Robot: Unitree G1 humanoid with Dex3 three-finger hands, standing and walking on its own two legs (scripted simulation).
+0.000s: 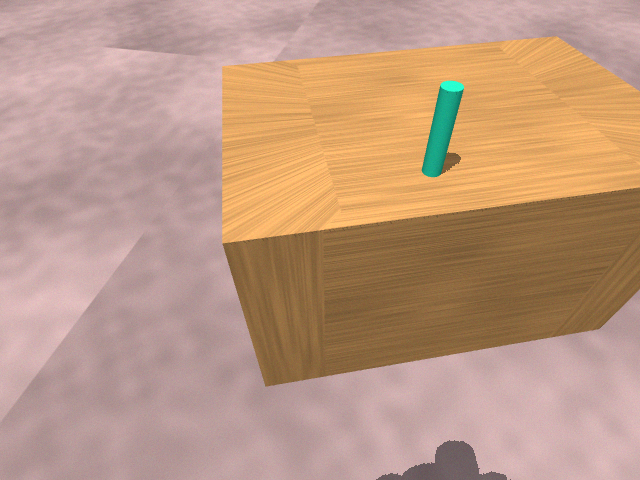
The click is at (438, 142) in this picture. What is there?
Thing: slim round
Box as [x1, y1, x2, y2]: [422, 81, 463, 176]
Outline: 456,81 444,81 440,85 422,166 422,172 428,176 439,175 442,168 463,89 463,85
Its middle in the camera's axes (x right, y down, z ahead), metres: +0.25 -0.22 +0.81
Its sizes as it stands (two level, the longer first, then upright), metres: 0.044 0.044 0.202
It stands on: a support 0.70 m high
